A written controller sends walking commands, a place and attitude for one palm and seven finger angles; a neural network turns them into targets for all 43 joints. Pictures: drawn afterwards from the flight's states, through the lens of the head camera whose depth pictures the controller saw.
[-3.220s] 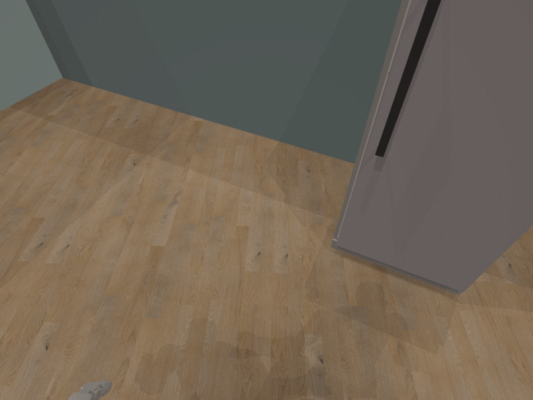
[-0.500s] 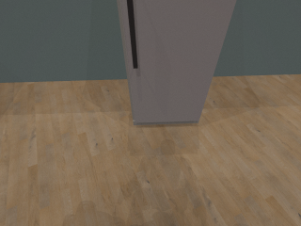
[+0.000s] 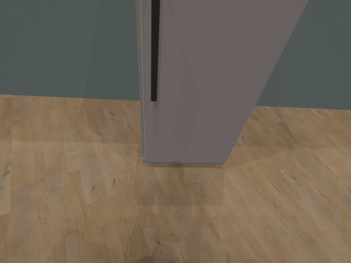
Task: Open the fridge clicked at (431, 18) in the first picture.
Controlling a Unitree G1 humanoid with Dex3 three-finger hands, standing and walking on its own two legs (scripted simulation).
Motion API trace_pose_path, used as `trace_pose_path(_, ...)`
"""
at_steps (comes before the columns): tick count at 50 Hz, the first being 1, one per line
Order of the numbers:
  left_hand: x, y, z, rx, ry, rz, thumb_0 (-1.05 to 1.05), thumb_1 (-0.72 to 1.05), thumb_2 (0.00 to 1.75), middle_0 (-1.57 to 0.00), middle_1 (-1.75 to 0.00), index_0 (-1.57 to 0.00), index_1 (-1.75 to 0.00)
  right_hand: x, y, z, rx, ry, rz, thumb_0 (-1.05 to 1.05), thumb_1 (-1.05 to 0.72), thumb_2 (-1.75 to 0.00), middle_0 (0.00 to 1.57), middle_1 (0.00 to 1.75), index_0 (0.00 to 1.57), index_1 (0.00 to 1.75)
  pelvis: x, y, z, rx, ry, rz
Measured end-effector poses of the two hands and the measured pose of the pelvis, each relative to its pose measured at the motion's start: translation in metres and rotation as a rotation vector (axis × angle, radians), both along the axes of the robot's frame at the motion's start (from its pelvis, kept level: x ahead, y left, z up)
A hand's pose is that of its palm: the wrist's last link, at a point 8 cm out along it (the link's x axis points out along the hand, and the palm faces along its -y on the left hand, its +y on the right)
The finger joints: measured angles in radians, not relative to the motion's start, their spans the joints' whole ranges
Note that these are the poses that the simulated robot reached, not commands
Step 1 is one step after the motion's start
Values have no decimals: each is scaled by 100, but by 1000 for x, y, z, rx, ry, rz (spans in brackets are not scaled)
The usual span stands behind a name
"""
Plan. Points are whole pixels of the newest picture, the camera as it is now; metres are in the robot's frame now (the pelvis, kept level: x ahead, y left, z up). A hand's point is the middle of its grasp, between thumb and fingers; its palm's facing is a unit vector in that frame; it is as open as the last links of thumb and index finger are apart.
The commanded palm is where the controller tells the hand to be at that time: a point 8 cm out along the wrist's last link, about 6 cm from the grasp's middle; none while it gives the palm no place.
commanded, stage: take the last steps up to it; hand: left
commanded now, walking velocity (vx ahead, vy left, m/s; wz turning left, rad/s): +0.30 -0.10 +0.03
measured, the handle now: (155, 44) +0.74 +0.12 +0.12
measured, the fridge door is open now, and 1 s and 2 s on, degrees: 0 0 0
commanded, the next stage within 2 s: come to a stop and stand still in 0.46 s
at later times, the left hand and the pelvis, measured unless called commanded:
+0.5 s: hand (147, 210) +0.29 +0.08 -0.16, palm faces +0.03 -0.98 -0.18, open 7.3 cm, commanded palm none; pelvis +0.20 -0.09 +0.00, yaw +2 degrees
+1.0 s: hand (139, 219) +0.27 +0.11 -0.18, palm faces +0.14 -0.97 -0.18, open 7.3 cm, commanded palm none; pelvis +0.26 -0.07 +0.00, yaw +2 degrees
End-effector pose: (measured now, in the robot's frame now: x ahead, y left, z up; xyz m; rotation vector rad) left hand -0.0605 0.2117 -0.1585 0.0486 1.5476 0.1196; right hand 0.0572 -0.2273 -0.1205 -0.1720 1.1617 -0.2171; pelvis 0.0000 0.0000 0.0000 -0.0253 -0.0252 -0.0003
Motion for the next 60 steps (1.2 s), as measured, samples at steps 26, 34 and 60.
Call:
trace_pose_path(26, 343, -78, 27, 101, -381, -43, -1, 93, 90, -20, -30, -21, -30, 64, -66, -26, 148, 432, -95, 1, -91, -90, 20, 30, 20, 29, 207, -89, -1, 26, 15, 37)
trace_pose_path(34, 341, -84, 34, 135, -285, -4, -2, 95, 90, -20, -30, -20, -30, 225, -101, -14, 67, 158, 25, 1, -92, -90, 20, 30, 20, 29, 251, -101, 12, 8, 22, 52)
trace_pose_path(60, 311, -40, 21, 133, -201, -2, 0, 91, 90, -20, -30, -20, -30, 258, -72, 4, 26, 15, 52, 0, -92, -90, 21, 30, 20, 29, 228, -76, 9, -8, 3, 21)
